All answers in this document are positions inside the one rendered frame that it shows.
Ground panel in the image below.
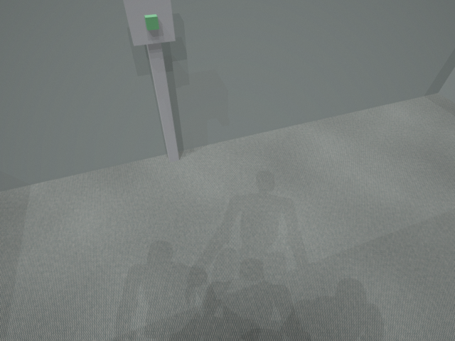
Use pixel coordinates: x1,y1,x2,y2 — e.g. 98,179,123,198
123,0,179,162

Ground button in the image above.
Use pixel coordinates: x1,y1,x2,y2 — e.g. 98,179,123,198
144,14,159,31

